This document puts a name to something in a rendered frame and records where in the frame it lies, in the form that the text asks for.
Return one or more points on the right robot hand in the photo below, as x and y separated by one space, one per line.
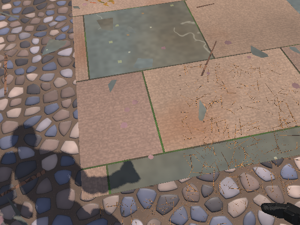
288 211

